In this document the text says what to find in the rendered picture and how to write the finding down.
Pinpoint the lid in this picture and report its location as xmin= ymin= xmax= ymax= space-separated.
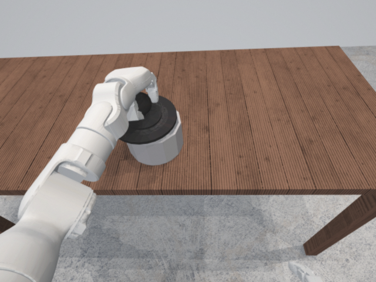
xmin=119 ymin=94 xmax=177 ymax=145

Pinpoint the robot left forearm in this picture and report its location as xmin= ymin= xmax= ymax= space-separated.
xmin=18 ymin=76 xmax=136 ymax=220

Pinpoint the left robot hand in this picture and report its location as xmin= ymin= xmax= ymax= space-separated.
xmin=105 ymin=66 xmax=159 ymax=121

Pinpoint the pot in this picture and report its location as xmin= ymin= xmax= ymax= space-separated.
xmin=127 ymin=111 xmax=183 ymax=166

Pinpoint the left robot upper arm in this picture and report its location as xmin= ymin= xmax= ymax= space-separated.
xmin=0 ymin=171 xmax=97 ymax=282

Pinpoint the right robot hand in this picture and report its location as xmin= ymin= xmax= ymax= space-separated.
xmin=288 ymin=261 xmax=323 ymax=282

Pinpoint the table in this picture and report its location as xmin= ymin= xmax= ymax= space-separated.
xmin=0 ymin=46 xmax=376 ymax=256

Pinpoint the knob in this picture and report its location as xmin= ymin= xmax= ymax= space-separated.
xmin=135 ymin=92 xmax=152 ymax=115

